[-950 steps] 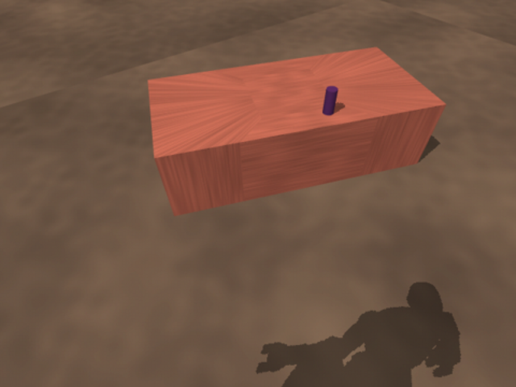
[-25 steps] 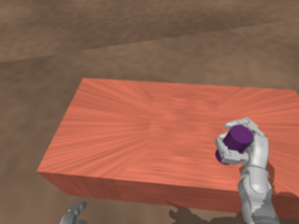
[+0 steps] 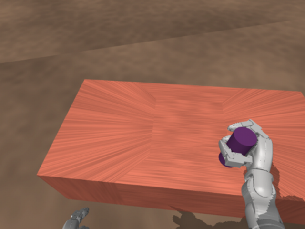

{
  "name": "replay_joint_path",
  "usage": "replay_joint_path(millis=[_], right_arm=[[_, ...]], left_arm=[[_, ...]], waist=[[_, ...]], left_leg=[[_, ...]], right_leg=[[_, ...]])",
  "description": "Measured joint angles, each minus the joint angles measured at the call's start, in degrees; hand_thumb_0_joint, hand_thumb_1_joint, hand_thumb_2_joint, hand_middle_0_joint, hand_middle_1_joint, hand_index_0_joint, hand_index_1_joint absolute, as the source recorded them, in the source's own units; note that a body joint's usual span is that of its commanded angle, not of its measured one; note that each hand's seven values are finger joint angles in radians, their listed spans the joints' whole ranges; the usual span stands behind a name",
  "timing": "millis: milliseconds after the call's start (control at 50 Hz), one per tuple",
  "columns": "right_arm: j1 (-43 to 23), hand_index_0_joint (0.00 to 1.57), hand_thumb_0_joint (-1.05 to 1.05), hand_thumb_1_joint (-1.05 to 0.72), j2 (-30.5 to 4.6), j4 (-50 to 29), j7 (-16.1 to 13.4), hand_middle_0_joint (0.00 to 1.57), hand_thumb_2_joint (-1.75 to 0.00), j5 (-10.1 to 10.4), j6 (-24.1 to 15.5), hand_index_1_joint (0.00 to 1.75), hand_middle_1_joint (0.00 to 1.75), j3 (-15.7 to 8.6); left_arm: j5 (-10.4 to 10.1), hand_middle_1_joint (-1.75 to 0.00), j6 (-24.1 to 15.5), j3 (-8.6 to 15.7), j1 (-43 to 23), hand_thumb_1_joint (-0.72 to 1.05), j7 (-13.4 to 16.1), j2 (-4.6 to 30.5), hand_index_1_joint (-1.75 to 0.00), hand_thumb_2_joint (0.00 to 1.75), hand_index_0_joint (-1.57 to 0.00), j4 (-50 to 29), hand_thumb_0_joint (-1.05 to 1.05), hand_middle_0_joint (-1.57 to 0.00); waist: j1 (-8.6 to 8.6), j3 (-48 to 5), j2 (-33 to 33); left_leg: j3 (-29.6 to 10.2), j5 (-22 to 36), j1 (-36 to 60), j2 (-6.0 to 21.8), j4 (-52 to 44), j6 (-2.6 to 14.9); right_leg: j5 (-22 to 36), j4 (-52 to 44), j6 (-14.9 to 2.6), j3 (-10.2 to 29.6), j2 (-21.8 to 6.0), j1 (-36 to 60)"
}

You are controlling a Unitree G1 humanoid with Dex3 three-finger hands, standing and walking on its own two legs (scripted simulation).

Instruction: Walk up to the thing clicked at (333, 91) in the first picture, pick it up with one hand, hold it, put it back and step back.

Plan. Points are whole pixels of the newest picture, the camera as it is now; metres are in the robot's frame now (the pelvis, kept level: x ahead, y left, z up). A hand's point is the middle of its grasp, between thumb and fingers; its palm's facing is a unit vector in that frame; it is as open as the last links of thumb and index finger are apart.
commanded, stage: crouch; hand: right
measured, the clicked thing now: (235, 148) +0.33 -0.19 +0.04
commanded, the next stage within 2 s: lower in 1.18 s
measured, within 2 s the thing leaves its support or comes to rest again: rests again in 1.96 s
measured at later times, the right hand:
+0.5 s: hand (228, 148) +0.39 -0.21 -0.07, palm faces +0.30 +0.95 -0.01, open 7.3 cm
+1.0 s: hand (224, 150) +0.43 -0.23 -0.15, palm faces +0.31 +0.95 -0.01, open 7.3 cm
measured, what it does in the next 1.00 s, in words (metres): lowers itself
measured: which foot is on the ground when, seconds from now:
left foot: down 0.00-1.00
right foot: down 0.00-1.00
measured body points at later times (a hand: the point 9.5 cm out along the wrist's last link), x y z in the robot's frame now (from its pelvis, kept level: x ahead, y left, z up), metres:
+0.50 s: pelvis -0.02 +0.00 -0.08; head +0.11 -0.02 +0.35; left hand +0.07 +0.28 -0.20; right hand +0.37 -0.26 -0.07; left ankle -0.02 +0.14 -0.71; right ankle +0.04 -0.13 -0.71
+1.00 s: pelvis -0.04 +0.00 -0.15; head +0.14 -0.03 +0.27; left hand +0.05 +0.26 -0.27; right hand +0.41 -0.28 -0.15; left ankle -0.02 +0.14 -0.71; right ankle +0.04 -0.13 -0.71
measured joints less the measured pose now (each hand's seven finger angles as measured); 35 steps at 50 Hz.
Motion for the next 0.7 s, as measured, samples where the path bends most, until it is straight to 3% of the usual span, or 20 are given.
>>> replay_joint_path(millis=[100, 200, 440, 700], right_arm=[[-1.36, 0.88, 0.00, 0.10, -0.08, 2.74, 0.73, 0.89, -1.16, -0.05, -0.82, 1.14, 1.14, -0.88], [-5.00, 0.88, 0.00, 0.10, -0.73, 8.36, 1.35, 0.89, -1.17, -0.20, -3.63, 1.14, 1.14, -3.54], [-17.20, 0.88, 0.01, 0.11, -6.65, 22.50, 4.36, 0.89, -1.17, -0.68, -11.91, 1.15, 1.14, -11.04], [-24.77, 0.88, 0.01, 0.11, -10.78, 28.38, 7.23, 0.89, -1.18, -0.70, -13.30, 1.14, 1.14, -16.64]], left_arm=[[0.16, -0.30, -0.15, 0.11, -0.29, 0.91, -0.22, 0.03, -0.31, 0.91, -0.20, 0.01, 0.01, -0.20], [0.77, -0.30, -0.57, 0.76, -1.05, 0.91, -0.54, 0.38, -0.31, 0.91, -0.20, 0.28, 0.01, -0.19], [2.45, -0.30, -0.95, 1.86, -0.59, 0.91, -2.28, 2.27, -0.30, 0.91, -0.20, 0.49, 0.01, -0.19], [3.05, -0.30, 1.09, 1.06, 0.54, 0.90, -3.77, 2.17, -0.31, 0.91, -0.20, 2.15, 0.01, -0.20]], waist=[[0.23, -0.09, 0.21], [0.76, -0.31, 0.58], [2.97, -3.93, 1.62], [4.83, -6.44, 0.53]], left_leg=[[0.04, -0.32, -1.35, -0.11, 1.11, 0.11], [0.19, -1.31, -6.16, -0.24, 4.62, 0.21], [0.09, -7.12, -29.37, -1.36, 22.60, 0.36], [0.50, -10.31, -43.38, -2.42, 32.97, 0.01]], right_leg=[[-0.15, 0.85, 0.08, 0.11, -0.10, -1.25], [-0.78, 3.93, 0.16, 0.45, -0.22, -6.00], [-6.18, 21.62, 0.35, 1.49, -1.32, -29.38], [-9.71, 33.14, -0.02, 2.76, -2.21, -44.27]])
